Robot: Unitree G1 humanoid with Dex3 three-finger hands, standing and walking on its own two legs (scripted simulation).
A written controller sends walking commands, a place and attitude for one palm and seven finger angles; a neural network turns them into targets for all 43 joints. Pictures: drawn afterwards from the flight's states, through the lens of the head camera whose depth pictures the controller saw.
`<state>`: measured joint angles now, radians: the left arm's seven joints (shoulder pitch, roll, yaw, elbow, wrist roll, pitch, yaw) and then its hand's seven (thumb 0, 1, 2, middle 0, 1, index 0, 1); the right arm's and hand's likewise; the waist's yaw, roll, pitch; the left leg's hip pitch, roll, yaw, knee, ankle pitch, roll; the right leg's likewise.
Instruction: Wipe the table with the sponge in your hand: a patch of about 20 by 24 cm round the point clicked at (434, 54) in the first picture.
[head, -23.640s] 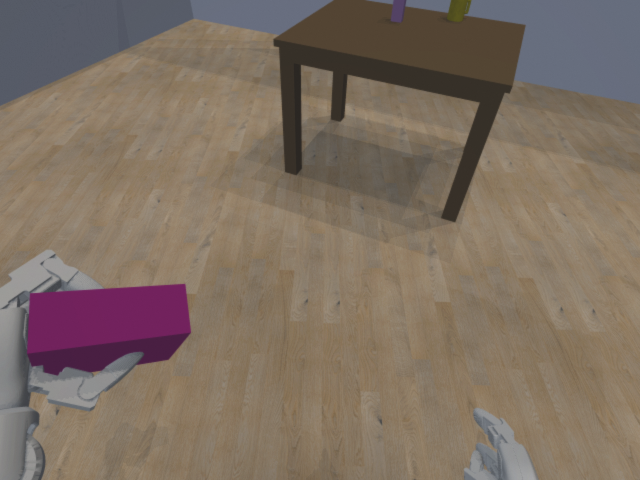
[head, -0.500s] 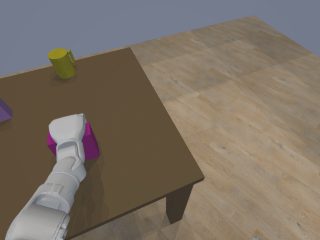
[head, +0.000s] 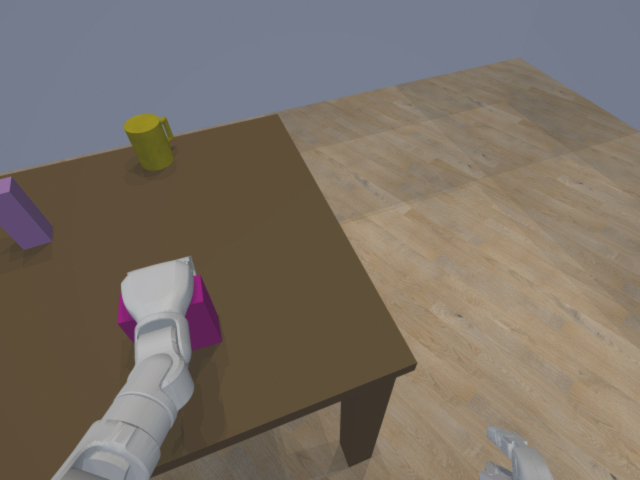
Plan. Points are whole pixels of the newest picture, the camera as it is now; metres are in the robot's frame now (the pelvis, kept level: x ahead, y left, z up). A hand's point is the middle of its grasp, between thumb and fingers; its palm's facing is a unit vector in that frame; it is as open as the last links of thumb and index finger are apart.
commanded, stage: wipe back along the middle lane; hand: left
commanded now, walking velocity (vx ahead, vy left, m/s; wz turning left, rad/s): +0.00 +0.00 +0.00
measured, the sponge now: (178, 326) +0.33 +0.25 -0.04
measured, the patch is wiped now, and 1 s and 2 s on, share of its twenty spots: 0.80 0.85 0.85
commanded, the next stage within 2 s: slide across to the third lane in 1.36 s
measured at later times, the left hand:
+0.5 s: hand (174, 344) +0.28 +0.23 +0.00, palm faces -0.01 -0.04 -1.00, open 9.2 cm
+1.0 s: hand (178, 369) +0.25 +0.21 +0.00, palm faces -0.02 -0.06 -1.00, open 9.1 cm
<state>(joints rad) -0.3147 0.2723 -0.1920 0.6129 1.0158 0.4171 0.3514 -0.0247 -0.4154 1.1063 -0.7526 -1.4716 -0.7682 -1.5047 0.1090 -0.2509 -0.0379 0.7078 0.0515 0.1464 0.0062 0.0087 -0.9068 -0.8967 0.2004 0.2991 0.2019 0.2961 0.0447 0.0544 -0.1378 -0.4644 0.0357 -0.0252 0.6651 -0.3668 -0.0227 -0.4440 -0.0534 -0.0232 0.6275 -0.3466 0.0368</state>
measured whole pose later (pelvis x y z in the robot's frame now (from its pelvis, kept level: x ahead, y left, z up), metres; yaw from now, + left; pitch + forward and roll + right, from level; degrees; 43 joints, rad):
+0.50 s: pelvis -0.01 +0.00 +0.00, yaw -1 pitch +6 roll +0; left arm -0.10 0.23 -0.25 0.39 1.02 0.48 0.36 0.01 -0.41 1.10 -0.75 -1.48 -0.77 -1.50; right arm 0.09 -0.26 -0.03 0.69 0.06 0.13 0.02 0.01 -0.91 -0.90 0.20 0.30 0.20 0.30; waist 0.07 0.06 -0.13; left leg -0.41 0.03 -0.01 0.66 -0.36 -0.02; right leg -0.40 -0.05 -0.01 0.64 -0.35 0.04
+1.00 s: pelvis -0.01 -0.01 +0.00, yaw -1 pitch +5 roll +0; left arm 0.01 0.22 -0.27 0.28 1.03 0.47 0.36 0.03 -0.41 1.09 -0.75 -1.48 -0.78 -1.50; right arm 0.07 -0.25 -0.03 0.68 0.06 0.12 0.02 0.01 -0.91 -0.90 0.20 0.30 0.20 0.30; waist 0.08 0.07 -0.12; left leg -0.38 0.04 -0.01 0.65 -0.36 -0.03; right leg -0.39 -0.05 -0.01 0.65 -0.35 0.03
